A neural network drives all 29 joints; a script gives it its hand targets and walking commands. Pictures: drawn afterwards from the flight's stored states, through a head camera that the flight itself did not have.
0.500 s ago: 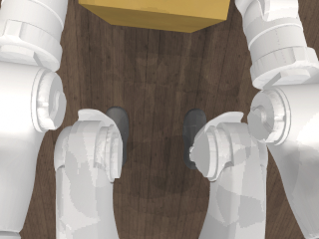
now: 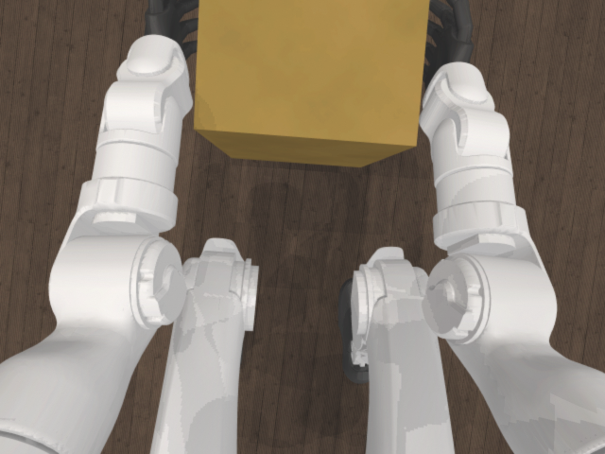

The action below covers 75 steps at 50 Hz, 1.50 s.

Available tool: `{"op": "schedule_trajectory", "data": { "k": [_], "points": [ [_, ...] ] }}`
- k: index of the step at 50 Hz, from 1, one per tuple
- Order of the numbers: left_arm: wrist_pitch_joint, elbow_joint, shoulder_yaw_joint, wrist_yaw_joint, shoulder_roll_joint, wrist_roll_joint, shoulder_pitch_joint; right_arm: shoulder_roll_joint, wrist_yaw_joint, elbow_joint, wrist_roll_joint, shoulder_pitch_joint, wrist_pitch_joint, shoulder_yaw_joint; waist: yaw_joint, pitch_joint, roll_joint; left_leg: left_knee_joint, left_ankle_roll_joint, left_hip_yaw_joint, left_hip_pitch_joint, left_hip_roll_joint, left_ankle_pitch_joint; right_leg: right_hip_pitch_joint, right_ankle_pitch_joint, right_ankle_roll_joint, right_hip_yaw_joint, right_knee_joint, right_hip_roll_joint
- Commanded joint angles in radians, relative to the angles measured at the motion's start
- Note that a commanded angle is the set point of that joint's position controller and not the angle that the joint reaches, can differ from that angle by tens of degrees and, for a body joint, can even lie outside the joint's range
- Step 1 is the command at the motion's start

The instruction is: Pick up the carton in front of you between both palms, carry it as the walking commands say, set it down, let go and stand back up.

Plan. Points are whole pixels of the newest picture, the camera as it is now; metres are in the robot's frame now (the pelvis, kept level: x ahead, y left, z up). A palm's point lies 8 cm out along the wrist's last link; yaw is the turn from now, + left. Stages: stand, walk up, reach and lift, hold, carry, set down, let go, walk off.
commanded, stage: reach and lift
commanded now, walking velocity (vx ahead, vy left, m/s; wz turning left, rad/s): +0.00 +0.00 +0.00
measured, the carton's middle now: (305, 73) +0.54 +0.02 -0.15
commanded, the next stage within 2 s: none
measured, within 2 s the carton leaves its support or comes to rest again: neither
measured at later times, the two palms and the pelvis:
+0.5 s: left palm (101, 4) +0.49 +0.16 +0.07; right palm (548, 44) +0.49 -0.14 +0.07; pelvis +0.00 +0.00 +0.12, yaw +0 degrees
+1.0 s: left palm out of the picture +0.44 +0.16 +0.23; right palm out of the picture +0.44 -0.14 +0.23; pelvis +0.05 +0.00 +0.25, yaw +1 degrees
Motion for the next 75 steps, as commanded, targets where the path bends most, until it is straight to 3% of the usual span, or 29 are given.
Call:
{"op": "schedule_trajectory", "data": {
  "k": [1, 5, 10, 16, 22, 37, 57, 68, 75],
  "points": [
    [0.01, 0.006, -0.323, -0.289, -1.095, -0.029, -0.569, 1.027, 0.283, 0.005, 0.001, -0.643, 0.023, 0.353, -0.023, -1.003, 0.065, -0.272, 0.024, 0.141, 0.546, -0.105, 0.18, 0.475, 0.183, -0.043, -0.151, -0.278, 0.101],
    [0.014, 0.058, -0.224, -0.305, -1.085, 0.049, -0.567, 1.014, 0.289, 0.05, -0.084, -0.632, 0.028, 0.257, -0.024, -0.96, 0.073, -0.356, 0.033, 0.138, 0.544, -0.109, 0.113, 0.489, 0.123, -0.057, -0.142, -0.364, 0.104],
    [0.019, 0.03, -0.205, -0.312, -1.098, 0.074, -0.574, 1.057, 0.303, 0.008, -0.079, -0.662, 0.038, 0.286, 0.006, -1.091, 0.047, -0.431, 0.04, 0.142, 0.628, -0.108, 0.123, 0.593, 0.133, -0.046, -0.139, -0.429, 0.104],
    [0.053, -0.071, -0.292, -0.325, -1.167, 0.035, -0.55, 1.145, 0.323, -0.074, -0.02, -0.636, 0.078, 0.405, 0.021, -1.294, 0.021, -0.495, 0.036, 0.148, 0.792, -0.11, 0.197, 0.748, 0.2, -0.027, -0.144, -0.498, 0.106],
    [0.08, -0.151, -0.406, -0.333, -1.24, -0.02, -0.452, 1.199, 0.336, -0.134, 0.023, -0.514, 0.101, 0.499, 0.007, -1.348, 0.034, -0.561, 0.025, 0.134, 0.941, -0.114, 0.297, 0.854, 0.294, -0.024, -0.137, -0.567, 0.111],
    [0.046, -0.149, -0.449, -0.307, -1.32, 0.012, -0.134, 1.242, 0.338, -0.123, -0.008, -0.183, 0.065, 0.535, -0.001, -1.065, 0.053, -0.82, 0.022, 0.074, 1.174, -0.117, 0.33, 1.037, 0.311, -0.036, -0.082, -0.825, 0.11],
    [0.041, -0.252, -0.548, -0.317, -1.336, 0.028, 0.243, 1.281, 0.346, -0.203, -0.03, 0.204, 0.062, 0.644, 0.005, -0.764, 0.033, -1.224, 0.043, 0.005, 1.637, -0.082, 0.444, 1.553, 0.44, -0.055, 0.008, -1.236, 0.068],
    [0.11, -0.357, -0.607, -0.315, -1.308, 0.014, 0.435, 1.257, 0.35, -0.302, -0.027, 0.405, 0.134, 0.701, 0.0, -0.542, 0.034, -1.472, 0.045, -0.015, 1.938, -0.061, 0.57, 1.862, 0.578, -0.054, 0.025, -1.487, 0.039],
    [0.194, -0.45, -0.639, -0.317, -1.284, -0.004, 0.515, 1.227, 0.356, -0.385, -0.003, 0.487, 0.216, 0.728, -0.005, -0.38, 0.027, -1.618, 0.045, -0.016, 2.079, -0.05, 0.547, 2.009, 0.557, -0.054, 0.024, -1.634, 0.027]
  ]
}}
